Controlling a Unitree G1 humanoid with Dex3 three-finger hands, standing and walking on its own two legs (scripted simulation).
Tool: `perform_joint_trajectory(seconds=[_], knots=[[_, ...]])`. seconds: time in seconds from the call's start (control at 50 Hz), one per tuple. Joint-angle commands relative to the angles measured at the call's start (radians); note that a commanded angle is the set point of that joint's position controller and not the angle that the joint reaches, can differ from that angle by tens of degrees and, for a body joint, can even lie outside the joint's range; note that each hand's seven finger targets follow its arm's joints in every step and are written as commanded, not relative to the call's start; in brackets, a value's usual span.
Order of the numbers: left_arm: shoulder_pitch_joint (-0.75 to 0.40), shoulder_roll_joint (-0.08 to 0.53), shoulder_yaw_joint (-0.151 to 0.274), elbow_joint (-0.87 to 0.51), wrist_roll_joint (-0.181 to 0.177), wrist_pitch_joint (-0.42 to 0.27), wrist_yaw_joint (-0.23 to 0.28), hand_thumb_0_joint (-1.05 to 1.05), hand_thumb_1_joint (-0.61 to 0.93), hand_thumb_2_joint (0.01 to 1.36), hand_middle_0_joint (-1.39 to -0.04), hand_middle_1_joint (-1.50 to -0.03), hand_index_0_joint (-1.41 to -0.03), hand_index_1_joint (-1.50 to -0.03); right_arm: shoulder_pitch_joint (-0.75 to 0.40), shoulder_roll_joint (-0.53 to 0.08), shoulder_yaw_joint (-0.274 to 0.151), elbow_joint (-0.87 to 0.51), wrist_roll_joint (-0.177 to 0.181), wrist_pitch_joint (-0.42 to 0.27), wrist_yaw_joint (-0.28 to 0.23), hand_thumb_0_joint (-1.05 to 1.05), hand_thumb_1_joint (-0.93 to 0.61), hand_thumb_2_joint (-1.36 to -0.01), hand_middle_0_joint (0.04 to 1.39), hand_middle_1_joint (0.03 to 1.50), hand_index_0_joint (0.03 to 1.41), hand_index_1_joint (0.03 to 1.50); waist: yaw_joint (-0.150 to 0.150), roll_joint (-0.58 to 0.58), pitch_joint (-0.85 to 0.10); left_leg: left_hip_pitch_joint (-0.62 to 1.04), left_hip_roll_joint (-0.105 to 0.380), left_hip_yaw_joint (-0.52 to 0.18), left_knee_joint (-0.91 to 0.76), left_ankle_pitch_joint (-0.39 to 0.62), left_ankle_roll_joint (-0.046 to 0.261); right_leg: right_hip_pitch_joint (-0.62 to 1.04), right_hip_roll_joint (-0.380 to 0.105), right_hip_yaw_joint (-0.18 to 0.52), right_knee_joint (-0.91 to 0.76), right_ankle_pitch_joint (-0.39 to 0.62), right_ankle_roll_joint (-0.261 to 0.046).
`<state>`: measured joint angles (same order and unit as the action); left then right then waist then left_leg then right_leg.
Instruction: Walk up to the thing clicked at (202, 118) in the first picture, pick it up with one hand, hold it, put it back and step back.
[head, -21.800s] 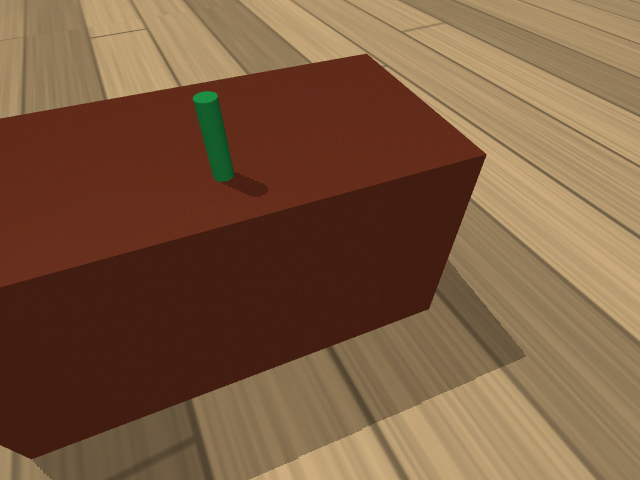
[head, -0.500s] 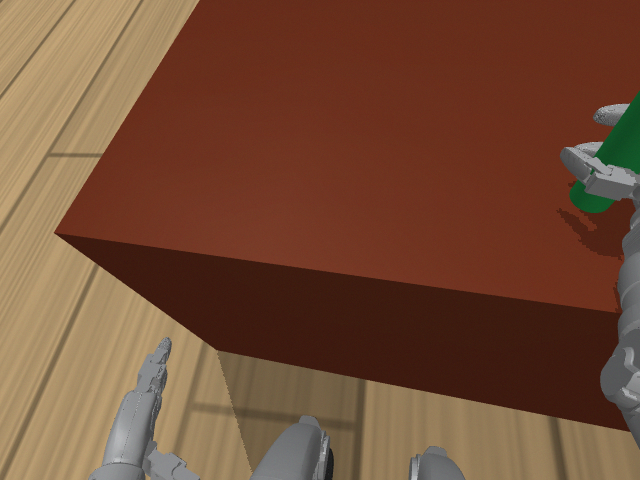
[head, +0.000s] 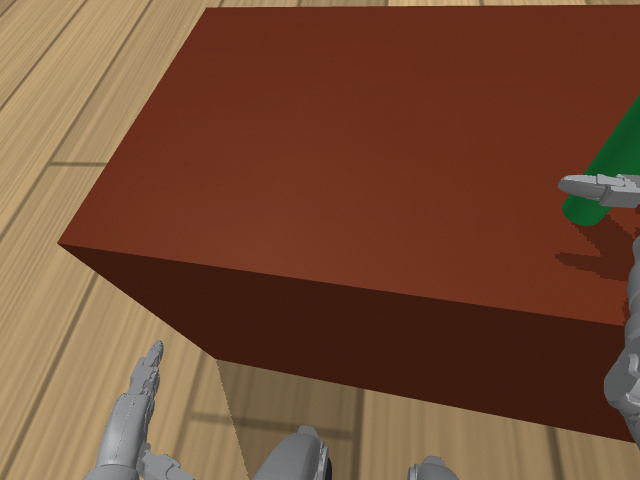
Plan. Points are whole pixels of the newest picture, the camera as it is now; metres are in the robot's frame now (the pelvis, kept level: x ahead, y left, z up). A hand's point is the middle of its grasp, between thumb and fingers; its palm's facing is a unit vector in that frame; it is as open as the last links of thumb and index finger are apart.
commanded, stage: withdraw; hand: right
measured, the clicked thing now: (620, 161) +0.50 -0.25 +0.09
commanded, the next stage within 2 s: rise in 0.12 s
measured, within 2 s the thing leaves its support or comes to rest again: neither
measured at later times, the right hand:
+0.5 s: hand out of the picture +0.46 -0.37 +0.17, palm faces +0.46 +0.85 -0.26, open 17.3 cm
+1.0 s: hand out of the picture +0.27 -0.30 +0.14, palm faces +0.40 +0.85 -0.35, open 17.5 cm
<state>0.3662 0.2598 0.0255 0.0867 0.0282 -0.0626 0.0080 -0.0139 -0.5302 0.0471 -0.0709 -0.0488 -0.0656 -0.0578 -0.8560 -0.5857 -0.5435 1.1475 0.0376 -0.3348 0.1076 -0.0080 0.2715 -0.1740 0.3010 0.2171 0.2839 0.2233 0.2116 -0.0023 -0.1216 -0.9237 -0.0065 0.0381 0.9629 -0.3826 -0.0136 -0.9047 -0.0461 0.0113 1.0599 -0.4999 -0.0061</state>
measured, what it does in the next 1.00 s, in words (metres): rises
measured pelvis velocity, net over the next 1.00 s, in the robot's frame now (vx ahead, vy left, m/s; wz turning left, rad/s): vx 0.04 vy -0.01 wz -0.02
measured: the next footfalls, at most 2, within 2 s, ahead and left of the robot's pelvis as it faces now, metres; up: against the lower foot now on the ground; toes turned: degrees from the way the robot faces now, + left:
none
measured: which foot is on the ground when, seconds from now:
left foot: down 0.00-1.00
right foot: down 0.00-1.00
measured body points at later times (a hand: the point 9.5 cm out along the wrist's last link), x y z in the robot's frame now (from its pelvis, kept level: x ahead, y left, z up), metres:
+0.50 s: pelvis +0.02 +0.00 +0.04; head +0.09 -0.02 +0.48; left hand +0.17 +0.25 -0.02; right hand +0.44 -0.42 +0.19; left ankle +0.04 +0.13 -0.67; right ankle +0.00 -0.11 -0.67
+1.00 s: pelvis +0.04 -0.01 +0.06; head +0.04 +0.00 +0.51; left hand +0.20 +0.25 -0.01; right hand +0.25 -0.34 +0.16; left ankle +0.04 +0.13 -0.67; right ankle +0.00 -0.11 -0.67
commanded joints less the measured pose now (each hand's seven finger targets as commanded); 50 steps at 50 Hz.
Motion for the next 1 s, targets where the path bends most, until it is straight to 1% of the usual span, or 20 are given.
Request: perform_joint_trajectory(seconds=[0.0,0.04,0.08,0.12,0.14,0.18,0.22,0.24,0.28,0.32,0.42,0.52,0.54,0.56,0.6,0.64,0.7,0.76,0.86,0.98], knots=[[0.013,0.133,0.062,-0.085,-0.009,-0.040,0.025,0.000,-0.535,0.039,-0.058,-0.045,-0.054,-0.048,-0.511,-0.423,-0.038,-0.282,0.015,-0.050,0.015,0.000,0.408,-0.023,0.095,0.037,0.080,0.037,-0.055,-0.256,-0.504,0.301,-0.023,-0.005,-0.113,0.295,0.037,0.361,0.022,0.014,-0.178,0.426,0.017],[0.050,0.121,0.049,-0.013,-0.012,-0.034,0.022,0.000,-0.533,0.036,-0.055,-0.044,-0.052,-0.046,-0.439,-0.378,-0.012,-0.190,0.017,-0.014,0.034,0.000,0.444,-0.020,0.088,0.038,0.075,0.037,-0.055,-0.232,-0.431,0.293,-0.025,-0.002,-0.132,0.283,0.038,0.346,0.024,0.018,-0.202,0.426,0.017],[-0.093,0.154,0.054,-0.136,-0.022,-0.052,0.033,0.000,-0.538,0.036,-0.054,-0.043,-0.052,-0.045,-0.558,-0.429,-0.021,-0.316,0.026,-0.001,0.056,0.000,0.435,-0.021,0.086,0.036,0.072,0.036,-0.060,-0.221,-0.589,0.388,-0.022,-0.004,-0.147,0.343,0.033,0.428,0.019,0.019,-0.212,0.475,0.015],[0.000,0.190,0.094,-0.019,-0.028,-0.045,0.043,0.000,-0.543,0.039,-0.054,-0.042,-0.050,-0.046,-0.468,-0.381,0.016,-0.172,0.031,0.049,0.086,0.000,0.452,-0.025,0.082,0.038,0.071,0.038,-0.034,-0.173,-0.502,0.402,-0.022,0.000,-0.164,0.381,0.031,0.406,0.026,0.012,-0.230,0.479,0.009],[0.033,0.164,0.064,0.026,-0.035,-0.042,0.038,0.000,-0.540,0.038,-0.052,-0.042,-0.049,-0.045,-0.409,-0.342,0.033,-0.102,0.039,0.071,0.105,0.000,0.441,-0.023,0.086,0.037,0.073,0.037,-0.036,-0.152,-0.415,0.373,-0.024,0.006,-0.179,0.361,0.031,0.383,0.023,0.019,-0.247,0.486,0.011],[-0.079,0.181,0.073,-0.032,-0.044,-0.058,0.046,0.000,-0.542,0.033,-0.053,-0.041,-0.051,-0.043,-0.502,-0.402,0.010,-0.196,0.051,0.077,0.120,0.000,0.427,-0.029,0.085,0.038,0.073,0.037,-0.047,-0.136,-0.471,0.398,-0.020,0.003,-0.197,0.374,0.029,0.433,0.019,0.022,-0.257,0.512,0.010],[-0.046,0.175,0.060,0.004,-0.047,-0.059,0.047,0.000,-0.568,0.065,-0.066,-0.046,-0.054,-0.058,-0.448,-0.367,0.034,-0.106,0.058,0.114,0.143,0.000,0.453,-0.056,0.066,0.054,0.066,0.054,-0.052,-0.113,-0.405,0.395,-0.021,0.007,-0.215,0.358,0.027,0.426,0.023,0.018,-0.278,0.504,0.006],[-0.050,0.142,0.037,0.010,-0.054,-0.042,0.034,0.000,-0.547,0.053,-0.061,-0.047,-0.054,-0.054,-0.344,-0.507,0.049,-0.012,-0.062,0.146,0.084,0.000,0.486,-0.046,0.066,0.055,0.066,0.055,-0.133,-0.092,-0.338,0.424,-0.013,0.002,-0.245,0.316,0.029,0.382,0.035,-0.004,-0.304,0.467,0.012],[-0.047,0.130,0.028,-0.016,-0.060,-0.039,0.020,0.000,-0.543,0.050,-0.059,-0.044,-0.053,-0.050,-0.398,-0.394,0.105,-0.037,-0.046,0.162,0.046,0.000,0.501,-0.043,0.065,0.056,0.066,0.056,-0.086,-0.035,-0.314,0.468,-0.008,-0.007,-0.268,0.334,0.019,0.357,0.038,-0.021,-0.322,0.403,0.000],[0.027,0.129,0.026,0.039,-0.063,-0.024,0.008,0.000,-0.540,0.049,-0.056,-0.042,-0.051,-0.047,-0.386,-0.516,0.064,-0.091,-0.073,0.179,0.020,0.000,0.539,-0.038,0.062,0.057,0.065,0.057,-0.110,-0.076,-0.350,0.494,-0.004,-0.010,-0.270,0.370,0.021,0.390,0.042,-0.029,-0.337,0.439,0.002],[0.020,0.168,0.064,0.085,-0.069,-0.009,-0.011,0.000,-0.523,0.054,-0.055,-0.050,-0.059,-0.045,-0.388,-0.624,0.014,-0.190,-0.101,0.214,-0.046,0.000,0.558,-0.043,0.062,0.052,0.055,0.052,-0.138,-0.147,-0.376,0.526,0.001,-0.008,-0.300,0.391,0.027,0.479,0.046,-0.037,-0.367,0.481,0.010],[-0.112,0.164,0.044,0.070,-0.075,-0.027,-0.007,0.000,-0.538,0.066,-0.054,-0.050,-0.054,-0.050,-0.311,-0.509,0.058,-0.263,-0.088,0.227,-0.097,0.000,0.546,-0.048,0.062,0.052,0.054,0.052,-0.154,-0.187,-0.442,0.537,-0.014,0.011,-0.315,0.430,0.040,0.601,0.021,-0.020,-0.374,0.638,0.032],[-0.102,0.142,0.027,0.096,-0.076,-0.029,-0.007,0.000,-0.540,0.069,-0.053,-0.050,-0.051,-0.051,-0.306,-0.533,0.040,-0.339,-0.087,0.223,-0.107,0.000,0.557,-0.047,0.061,0.052,0.054,0.052,-0.178,-0.244,-0.472,0.545,-0.013,0.012,-0.317,0.432,0.044,0.640,0.020,-0.020,-0.374,0.681,0.034],[-0.128,0.177,0.050,0.024,-0.076,-0.040,0.000,0.000,-0.545,0.067,-0.054,-0.047,-0.051,-0.050,-0.220,-0.454,0.073,-0.252,-0.084,0.235,-0.112,0.000,0.543,-0.047,0.063,0.051,0.054,0.051,-0.151,-0.160,-0.445,0.534,-0.022,0.022,-0.322,0.439,0.042,0.646,0.010,-0.012,-0.376,0.711,0.036],[-0.045,0.183,0.077,0.106,-0.075,-0.033,0.005,0.000,-0.540,0.064,-0.055,-0.048,-0.053,-0.050,-0.119,-0.447,0.067,-0.349,-0.071,0.237,-0.126,0.000,0.527,-0.050,0.064,0.051,0.054,0.051,-0.177,-0.190,-0.364,0.539,-0.018,0.027,-0.343,0.411,0.046,0.638,0.011,-0.015,-0.406,0.684,0.037],[-0.021,0.164,0.066,0.076,-0.078,-0.037,0.006,0.000,-0.548,0.067,-0.055,-0.046,-0.049,-0.051,0.036,-0.343,0.106,-0.413,-0.049,0.252,-0.122,0.000,0.531,-0.050,0.063,0.051,0.054,0.051,-0.181,-0.144,-0.351,0.563,-0.020,0.033,-0.352,0.425,0.046,0.653,0.008,-0.017,-0.418,0.691,0.033],[0.052,0.129,0.058,0.155,-0.090,-0.026,0.002,0.000,-0.533,0.056,-0.056,-0.048,-0.056,-0.047,0.267,-0.249,0.142,-0.635,-0.007,0.278,-0.117,0.000,0.524,-0.050,0.062,0.052,0.054,0.052,-0.213,-0.168,-0.255,0.568,-0.018,0.039,-0.364,0.425,0.049,0.656,0.009,-0.023,-0.442,0.711,0.033],[0.040,0.158,0.108,0.144,-0.096,-0.013,0.003,0.000,-0.540,0.060,-0.054,-0.045,-0.051,-0.047,0.441,-0.247,0.101,-0.959,0.019,0.291,-0.126,0.000,0.546,-0.049,0.059,0.053,0.053,0.053,-0.234,-0.154,-0.261,0.625,-0.018,0.043,-0.379,0.441,0.053,0.683,0.007,-0.023,-0.467,0.739,0.034],[-0.053,0.179,0.170,0.133,-0.097,0.004,0.028,0.000,-0.539,0.063,-0.053,-0.047,-0.049,-0.050,0.727,-0.159,0.072,-1.285,0.044,0.294,-0.166,0.000,0.556,-0.049,0.057,0.055,0.053,0.055,-0.243,-0.097,-0.130,0.704,-0.006,0.038,-0.415,0.395,0.044,0.634,0.017,-0.028,-0.528,0.573,0.022],[-0.081,0.058,0.099,0.191,-0.080,0.001,0.059,0.000,-0.532,0.049,-0.052,-0.039,-0.049,-0.041,1.008,-0.015,0.121,-1.545,0.044,0.258,-0.195,0.000,0.581,-0.047,0.053,0.057,0.052,0.057,-0.269,-0.145,-0.060,0.736,0.002,0.030,-0.426,0.356,0.039,0.640,0.019,-0.026,-0.551,0.540,0.024]])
